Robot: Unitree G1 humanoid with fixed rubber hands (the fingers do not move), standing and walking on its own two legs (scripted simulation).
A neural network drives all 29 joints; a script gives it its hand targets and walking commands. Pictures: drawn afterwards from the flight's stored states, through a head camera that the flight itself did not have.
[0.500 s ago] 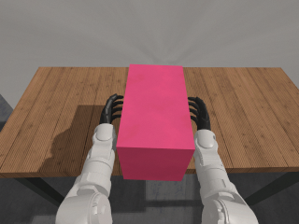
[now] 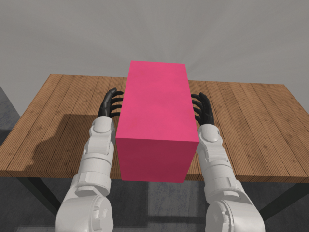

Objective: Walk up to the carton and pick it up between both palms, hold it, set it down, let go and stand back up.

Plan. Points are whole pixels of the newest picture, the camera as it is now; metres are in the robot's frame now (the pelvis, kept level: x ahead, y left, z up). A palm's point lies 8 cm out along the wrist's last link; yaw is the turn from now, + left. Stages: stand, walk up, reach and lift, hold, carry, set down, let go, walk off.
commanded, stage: reach and lift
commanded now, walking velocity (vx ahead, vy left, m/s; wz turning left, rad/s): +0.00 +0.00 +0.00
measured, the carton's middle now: (155, 118) +0.44 -0.03 +0.07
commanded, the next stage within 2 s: hold in 1.62 s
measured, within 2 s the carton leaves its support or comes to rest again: neither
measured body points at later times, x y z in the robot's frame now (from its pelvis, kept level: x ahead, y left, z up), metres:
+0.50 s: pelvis +0.01 +0.01 +0.00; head +0.01 +0.04 +0.45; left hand +0.40 +0.12 +0.15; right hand +0.38 -0.15 +0.14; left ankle +0.02 +0.11 -0.75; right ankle +0.02 -0.09 -0.75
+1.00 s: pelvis +0.01 +0.01 +0.00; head +0.00 +0.04 +0.45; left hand +0.39 +0.12 +0.18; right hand +0.37 -0.15 +0.17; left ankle +0.02 +0.11 -0.75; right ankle +0.02 -0.09 -0.75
